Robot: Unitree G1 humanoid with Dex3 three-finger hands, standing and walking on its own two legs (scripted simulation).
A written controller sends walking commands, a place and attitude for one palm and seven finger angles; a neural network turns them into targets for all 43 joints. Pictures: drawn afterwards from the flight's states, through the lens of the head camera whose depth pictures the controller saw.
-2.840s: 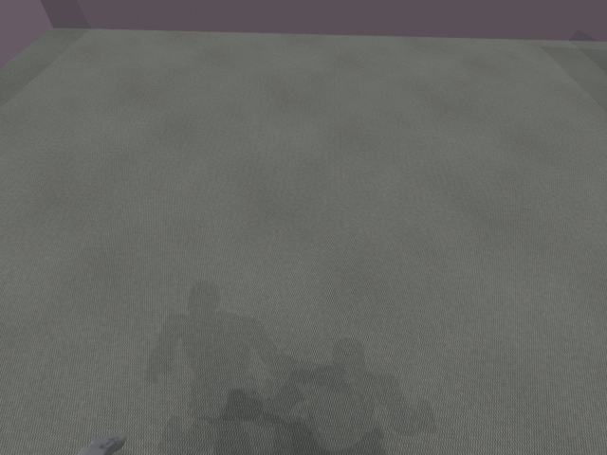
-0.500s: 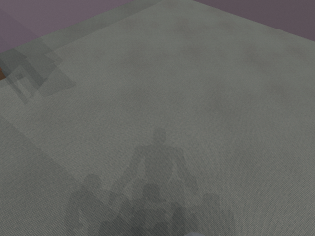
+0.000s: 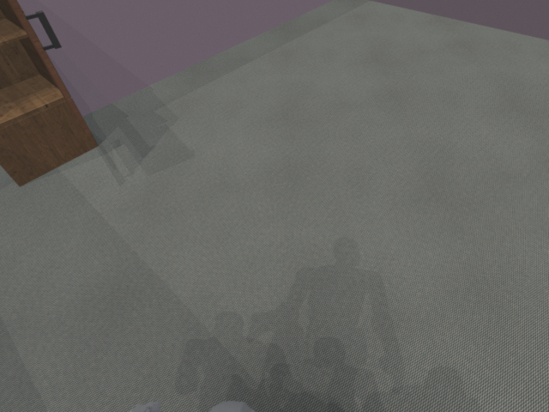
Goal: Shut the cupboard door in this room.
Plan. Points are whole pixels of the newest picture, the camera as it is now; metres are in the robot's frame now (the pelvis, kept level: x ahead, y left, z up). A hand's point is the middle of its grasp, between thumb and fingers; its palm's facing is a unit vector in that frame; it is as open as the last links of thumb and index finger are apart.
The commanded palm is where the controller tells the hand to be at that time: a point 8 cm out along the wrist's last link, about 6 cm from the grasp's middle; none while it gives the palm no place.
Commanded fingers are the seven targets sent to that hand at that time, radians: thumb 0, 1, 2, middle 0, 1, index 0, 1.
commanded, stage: turn or walk to find it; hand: left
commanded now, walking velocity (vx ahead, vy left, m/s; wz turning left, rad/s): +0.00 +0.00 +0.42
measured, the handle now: (43, 31) +1.38 +0.90 +0.01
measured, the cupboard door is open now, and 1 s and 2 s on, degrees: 80 80 80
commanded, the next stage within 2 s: stand and wait in 0.78 s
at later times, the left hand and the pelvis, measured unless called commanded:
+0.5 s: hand out of the picture -0.05 +0.28 -0.18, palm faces +0.28 -0.93 -0.24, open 7.4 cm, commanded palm none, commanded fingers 0.00 0.90 0.90 -0.20 -0.30 -0.20 -0.30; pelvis -0.03 +0.06 +0.00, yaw +12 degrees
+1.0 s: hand out of the picture -0.06 +0.20 -0.14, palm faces +0.40 -0.88 -0.28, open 7.4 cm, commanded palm none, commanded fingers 0.00 0.90 0.90 -0.20 -0.30 -0.20 -0.30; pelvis -0.06 +0.00 +0.00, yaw +22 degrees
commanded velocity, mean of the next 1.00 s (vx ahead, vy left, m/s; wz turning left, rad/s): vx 0.00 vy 0.00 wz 0.32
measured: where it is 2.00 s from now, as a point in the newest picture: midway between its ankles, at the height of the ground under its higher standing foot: outside the picture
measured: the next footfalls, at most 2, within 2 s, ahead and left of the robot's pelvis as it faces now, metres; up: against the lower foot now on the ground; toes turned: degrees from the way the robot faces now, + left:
left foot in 0.30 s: +0.00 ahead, +0.16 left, +0.00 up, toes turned +13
right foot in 0.84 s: -0.01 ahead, -0.08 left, +0.00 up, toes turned +21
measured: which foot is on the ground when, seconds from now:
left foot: up 0.00-0.28, down 0.30-0.86, up 0.88-1.00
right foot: down 0.00-0.30, up 0.32-0.82, down 0.84-1.00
